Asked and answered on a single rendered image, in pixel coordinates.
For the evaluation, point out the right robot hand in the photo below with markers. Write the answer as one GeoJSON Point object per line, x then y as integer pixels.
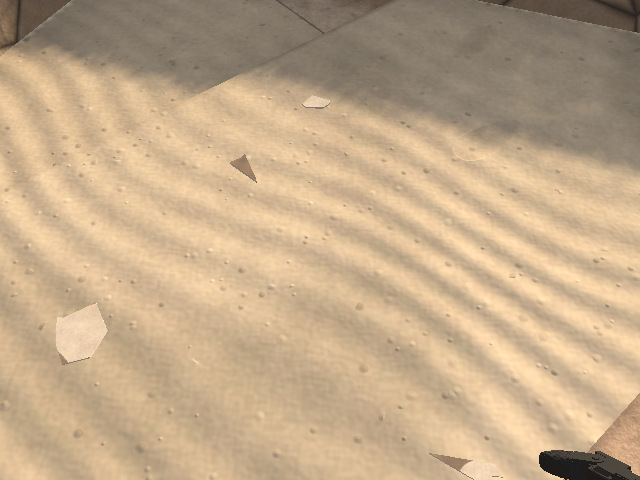
{"type": "Point", "coordinates": [585, 466]}

